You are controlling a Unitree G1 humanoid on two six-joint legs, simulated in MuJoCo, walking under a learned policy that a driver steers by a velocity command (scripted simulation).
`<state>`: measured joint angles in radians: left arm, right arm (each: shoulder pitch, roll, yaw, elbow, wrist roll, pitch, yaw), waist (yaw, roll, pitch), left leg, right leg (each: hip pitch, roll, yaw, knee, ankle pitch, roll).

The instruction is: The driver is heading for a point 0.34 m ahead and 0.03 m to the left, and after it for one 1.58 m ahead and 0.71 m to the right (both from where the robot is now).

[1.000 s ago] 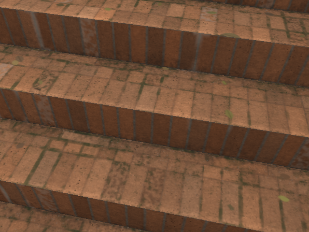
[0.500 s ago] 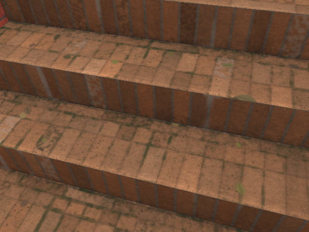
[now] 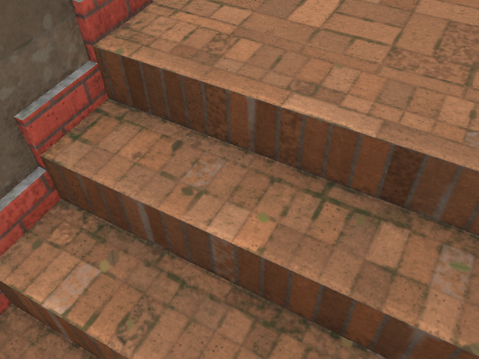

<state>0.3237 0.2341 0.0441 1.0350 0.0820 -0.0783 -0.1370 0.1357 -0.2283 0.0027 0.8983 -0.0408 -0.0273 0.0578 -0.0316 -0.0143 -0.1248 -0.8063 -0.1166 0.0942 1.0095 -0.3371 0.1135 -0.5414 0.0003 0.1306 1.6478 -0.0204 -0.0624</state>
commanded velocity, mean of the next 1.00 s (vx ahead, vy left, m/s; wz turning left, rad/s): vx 0.34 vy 0.00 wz -0.02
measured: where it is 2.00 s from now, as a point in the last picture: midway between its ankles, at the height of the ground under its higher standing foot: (276, 79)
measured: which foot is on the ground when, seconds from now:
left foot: down 0.00-0.48, up 0.50-1.00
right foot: up 0.00-0.44, down 0.46-1.00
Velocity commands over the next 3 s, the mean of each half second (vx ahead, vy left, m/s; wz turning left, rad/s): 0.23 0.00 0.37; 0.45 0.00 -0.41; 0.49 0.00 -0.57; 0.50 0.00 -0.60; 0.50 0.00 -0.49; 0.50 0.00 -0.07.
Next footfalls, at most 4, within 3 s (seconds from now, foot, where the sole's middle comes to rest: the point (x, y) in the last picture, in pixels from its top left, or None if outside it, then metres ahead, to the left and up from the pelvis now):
0.46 right None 0.35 -0.14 -0.52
1.12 left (201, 191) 0.77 0.10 -0.35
1.72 right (331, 86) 0.93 -0.21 -0.17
2.24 left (300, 13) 1.28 -0.18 -0.17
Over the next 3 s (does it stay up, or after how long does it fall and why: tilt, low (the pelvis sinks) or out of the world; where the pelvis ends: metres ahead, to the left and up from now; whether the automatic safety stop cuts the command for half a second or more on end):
stays up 1.27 -0.46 0.61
